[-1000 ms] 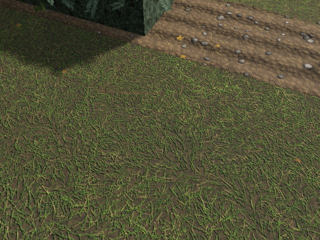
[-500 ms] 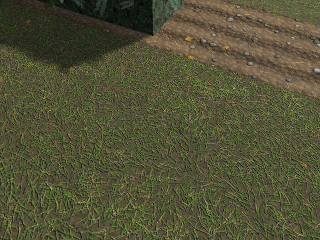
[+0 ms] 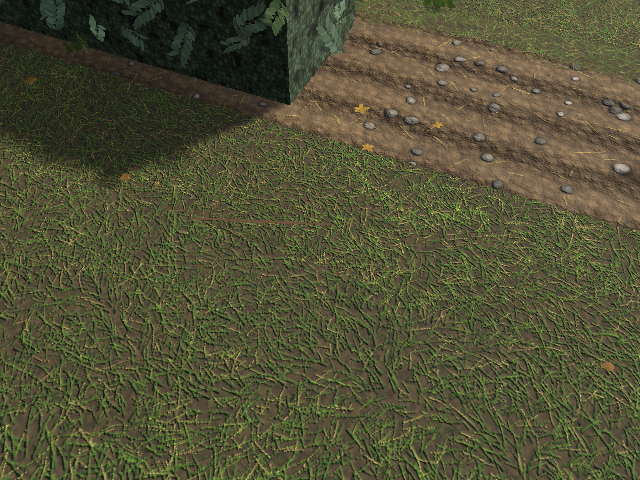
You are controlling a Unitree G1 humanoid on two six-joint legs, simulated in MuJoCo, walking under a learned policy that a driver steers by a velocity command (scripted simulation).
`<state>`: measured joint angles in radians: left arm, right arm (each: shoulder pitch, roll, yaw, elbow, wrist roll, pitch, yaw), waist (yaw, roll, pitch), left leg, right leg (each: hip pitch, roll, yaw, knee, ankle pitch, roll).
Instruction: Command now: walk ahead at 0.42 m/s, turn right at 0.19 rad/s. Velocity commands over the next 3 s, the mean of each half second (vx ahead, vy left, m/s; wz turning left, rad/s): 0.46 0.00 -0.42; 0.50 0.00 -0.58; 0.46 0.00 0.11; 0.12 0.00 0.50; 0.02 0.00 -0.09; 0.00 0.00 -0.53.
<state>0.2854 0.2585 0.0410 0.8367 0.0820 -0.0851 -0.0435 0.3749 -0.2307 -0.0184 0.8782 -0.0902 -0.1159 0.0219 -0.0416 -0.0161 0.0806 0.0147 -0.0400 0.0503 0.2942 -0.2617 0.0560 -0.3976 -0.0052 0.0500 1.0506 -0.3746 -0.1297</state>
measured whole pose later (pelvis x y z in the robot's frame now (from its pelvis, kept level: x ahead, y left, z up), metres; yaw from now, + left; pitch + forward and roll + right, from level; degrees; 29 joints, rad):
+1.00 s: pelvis +0.50 -0.17 -0.21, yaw -32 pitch -1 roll +1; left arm 0.34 0.31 0.04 0.88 0.07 -0.10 -0.07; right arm 0.33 -0.27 0.02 0.85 -0.06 -0.11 0.03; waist 0.02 0.02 0.06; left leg -0.50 0.05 -0.11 1.63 -0.46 -0.06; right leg -0.33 0.12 -0.04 0.70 -0.35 -0.14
